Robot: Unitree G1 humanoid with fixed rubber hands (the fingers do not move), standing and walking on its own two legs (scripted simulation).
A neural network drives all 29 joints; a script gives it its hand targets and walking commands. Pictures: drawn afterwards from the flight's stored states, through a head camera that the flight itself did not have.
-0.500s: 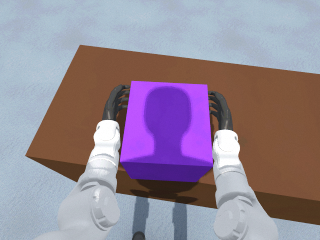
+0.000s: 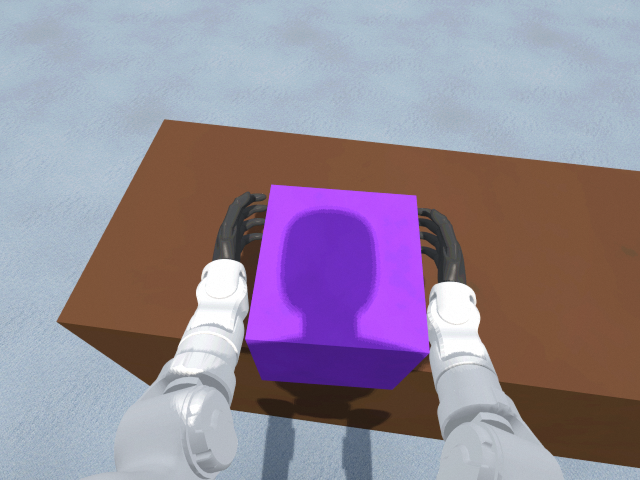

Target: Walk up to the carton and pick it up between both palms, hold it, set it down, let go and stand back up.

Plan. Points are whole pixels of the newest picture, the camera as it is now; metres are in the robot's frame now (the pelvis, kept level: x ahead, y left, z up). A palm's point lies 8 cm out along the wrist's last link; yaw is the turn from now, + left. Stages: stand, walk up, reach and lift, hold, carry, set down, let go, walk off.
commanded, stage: reach and lift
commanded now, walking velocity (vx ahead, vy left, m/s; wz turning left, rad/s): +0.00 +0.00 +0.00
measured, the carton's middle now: (335, 292) +0.38 -0.01 -0.03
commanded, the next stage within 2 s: none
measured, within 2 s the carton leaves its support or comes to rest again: neither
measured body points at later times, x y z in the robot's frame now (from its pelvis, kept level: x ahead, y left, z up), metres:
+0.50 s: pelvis -0.01 -0.01 +0.01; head +0.02 +0.00 +0.45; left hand +0.40 +0.13 +0.07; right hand +0.38 -0.15 +0.07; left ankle +0.01 +0.12 -0.75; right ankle -0.02 -0.11 -0.75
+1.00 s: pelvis +0.00 -0.01 +0.01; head +0.00 +0.02 +0.46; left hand +0.38 +0.13 +0.12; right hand +0.36 -0.15 +0.11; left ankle +0.01 +0.12 -0.75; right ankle -0.02 -0.11 -0.75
